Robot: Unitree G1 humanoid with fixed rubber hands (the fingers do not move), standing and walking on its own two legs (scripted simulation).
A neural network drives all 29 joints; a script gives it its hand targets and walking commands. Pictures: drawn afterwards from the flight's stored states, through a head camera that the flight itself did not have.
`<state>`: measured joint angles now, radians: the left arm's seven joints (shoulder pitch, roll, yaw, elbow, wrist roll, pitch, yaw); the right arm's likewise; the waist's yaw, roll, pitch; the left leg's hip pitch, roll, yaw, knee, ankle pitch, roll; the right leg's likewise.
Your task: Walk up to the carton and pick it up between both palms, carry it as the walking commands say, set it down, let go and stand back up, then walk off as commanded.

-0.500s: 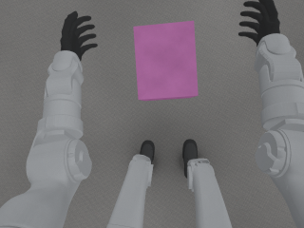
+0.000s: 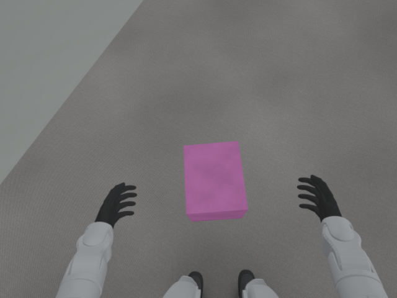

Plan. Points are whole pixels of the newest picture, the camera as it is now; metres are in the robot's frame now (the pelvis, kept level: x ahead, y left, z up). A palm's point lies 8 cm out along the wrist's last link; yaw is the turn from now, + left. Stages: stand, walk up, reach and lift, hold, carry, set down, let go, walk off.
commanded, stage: let go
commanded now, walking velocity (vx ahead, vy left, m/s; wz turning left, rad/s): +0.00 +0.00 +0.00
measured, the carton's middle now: (213, 183) +0.50 +0.03 -0.63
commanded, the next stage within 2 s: stand in 0.78 s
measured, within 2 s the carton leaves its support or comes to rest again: neither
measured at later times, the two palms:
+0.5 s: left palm (102, 265) +0.18 +0.22 -0.04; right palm (375, 282) +0.19 -0.25 -0.04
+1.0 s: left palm (80, 278) +0.16 +0.27 -0.07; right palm out of the picture +0.16 -0.26 -0.08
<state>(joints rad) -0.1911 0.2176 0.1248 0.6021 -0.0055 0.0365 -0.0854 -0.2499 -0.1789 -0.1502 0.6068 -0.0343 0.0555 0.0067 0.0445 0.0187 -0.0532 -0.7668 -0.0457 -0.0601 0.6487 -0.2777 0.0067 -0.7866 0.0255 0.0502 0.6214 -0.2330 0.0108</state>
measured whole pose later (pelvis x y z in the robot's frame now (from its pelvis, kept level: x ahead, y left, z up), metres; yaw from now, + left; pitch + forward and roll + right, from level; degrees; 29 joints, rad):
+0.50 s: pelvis +0.03 -0.02 +0.02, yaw +1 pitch -3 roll +0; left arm 0.22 0.21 0.04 0.44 0.01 0.12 -0.08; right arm 0.24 -0.20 -0.05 0.42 -0.02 0.12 0.07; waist 0.00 0.01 0.08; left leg -0.11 -0.02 -0.09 0.45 -0.29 -0.01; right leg -0.14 0.04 0.03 0.45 -0.26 -0.02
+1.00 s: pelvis +0.05 +0.00 +0.02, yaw +4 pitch +4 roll +0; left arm 0.28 0.28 0.03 0.65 0.04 -0.05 0.02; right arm 0.33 -0.25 -0.03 0.69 -0.03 -0.06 0.00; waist 0.00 -0.02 -0.07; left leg -0.24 -0.06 -0.12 0.54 -0.35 0.01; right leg -0.26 0.00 0.00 0.54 -0.34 0.00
